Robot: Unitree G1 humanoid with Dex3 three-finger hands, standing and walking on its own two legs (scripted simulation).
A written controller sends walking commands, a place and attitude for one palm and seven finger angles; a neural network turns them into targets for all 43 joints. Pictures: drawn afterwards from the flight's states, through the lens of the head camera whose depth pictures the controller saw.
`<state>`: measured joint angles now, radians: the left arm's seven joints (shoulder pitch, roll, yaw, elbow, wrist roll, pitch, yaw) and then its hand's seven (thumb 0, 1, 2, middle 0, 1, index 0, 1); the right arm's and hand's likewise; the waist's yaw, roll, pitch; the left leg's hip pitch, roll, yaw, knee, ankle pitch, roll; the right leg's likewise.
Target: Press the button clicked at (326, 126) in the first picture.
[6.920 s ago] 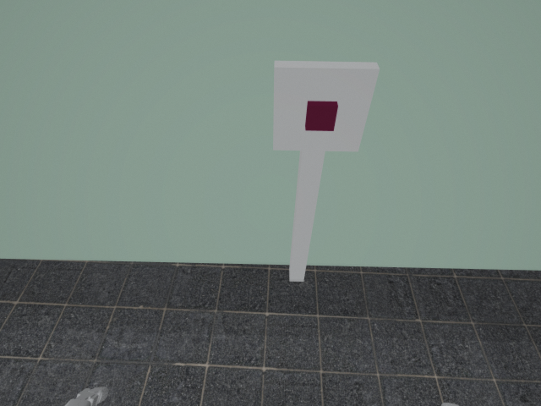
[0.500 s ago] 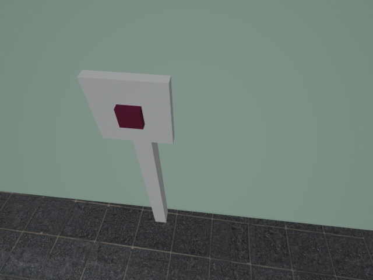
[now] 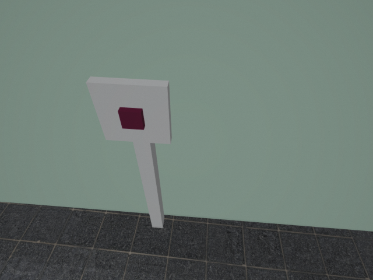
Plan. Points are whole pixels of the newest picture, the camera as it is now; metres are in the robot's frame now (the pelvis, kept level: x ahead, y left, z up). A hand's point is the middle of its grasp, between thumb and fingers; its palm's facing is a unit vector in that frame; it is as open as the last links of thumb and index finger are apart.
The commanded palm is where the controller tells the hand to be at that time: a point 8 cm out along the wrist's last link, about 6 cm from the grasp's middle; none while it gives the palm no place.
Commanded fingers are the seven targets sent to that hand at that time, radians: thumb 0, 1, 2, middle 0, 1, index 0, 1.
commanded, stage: come to a stop and stand still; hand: left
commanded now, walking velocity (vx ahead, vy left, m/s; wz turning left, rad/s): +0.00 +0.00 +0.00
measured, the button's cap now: (132, 117) +0.52 +0.19 +0.06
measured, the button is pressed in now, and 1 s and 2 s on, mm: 0 0 0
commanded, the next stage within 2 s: look again from close up in 0.30 s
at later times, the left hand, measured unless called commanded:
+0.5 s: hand out of the picture +0.02 +0.20 -0.17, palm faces -0.02 -0.96 -0.28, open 7.4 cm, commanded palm none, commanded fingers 0.00 0.90 0.90 -0.20 -0.30 -0.20 -0.30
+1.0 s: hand out of the picture +0.08 +0.21 -0.16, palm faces -0.04 -0.96 -0.28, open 7.4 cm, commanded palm none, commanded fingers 0.00 0.90 0.90 -0.20 -0.30 -0.20 -0.30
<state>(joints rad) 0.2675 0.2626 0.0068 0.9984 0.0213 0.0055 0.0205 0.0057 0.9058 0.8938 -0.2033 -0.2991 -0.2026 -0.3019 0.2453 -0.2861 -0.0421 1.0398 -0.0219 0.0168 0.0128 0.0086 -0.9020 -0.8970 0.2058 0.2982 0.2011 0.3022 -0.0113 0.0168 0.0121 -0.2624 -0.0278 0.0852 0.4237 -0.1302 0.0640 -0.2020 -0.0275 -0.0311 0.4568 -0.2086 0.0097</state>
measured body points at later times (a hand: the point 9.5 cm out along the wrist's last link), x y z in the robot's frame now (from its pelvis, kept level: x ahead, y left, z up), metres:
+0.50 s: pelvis -0.01 -0.02 +0.00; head -0.01 -0.02 +0.45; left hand +0.02 +0.25 -0.14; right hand +0.03 -0.29 -0.15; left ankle +0.08 +0.07 -0.74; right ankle +0.03 -0.13 -0.74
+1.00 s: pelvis +0.03 -0.01 +0.01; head +0.04 +0.00 +0.46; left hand +0.08 +0.26 -0.14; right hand +0.07 -0.28 -0.14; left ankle +0.08 +0.07 -0.74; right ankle +0.03 -0.13 -0.74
